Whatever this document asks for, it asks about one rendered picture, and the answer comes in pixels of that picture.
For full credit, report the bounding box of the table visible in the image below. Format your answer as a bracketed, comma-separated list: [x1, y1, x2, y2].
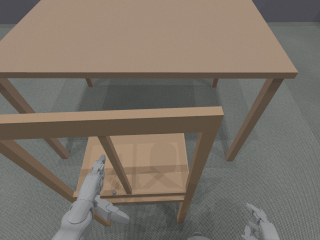
[0, 0, 299, 162]

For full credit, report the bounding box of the robot left forearm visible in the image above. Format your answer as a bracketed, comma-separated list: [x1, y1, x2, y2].
[51, 199, 95, 240]

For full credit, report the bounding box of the robot right hand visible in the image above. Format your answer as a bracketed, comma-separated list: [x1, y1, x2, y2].
[241, 203, 280, 240]

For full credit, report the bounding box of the robot left hand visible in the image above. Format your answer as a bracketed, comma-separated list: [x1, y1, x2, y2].
[76, 154, 130, 224]

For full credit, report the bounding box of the right robot shin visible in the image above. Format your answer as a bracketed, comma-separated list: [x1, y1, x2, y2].
[191, 232, 202, 237]

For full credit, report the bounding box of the chair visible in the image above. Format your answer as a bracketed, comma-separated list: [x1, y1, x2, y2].
[0, 106, 224, 227]

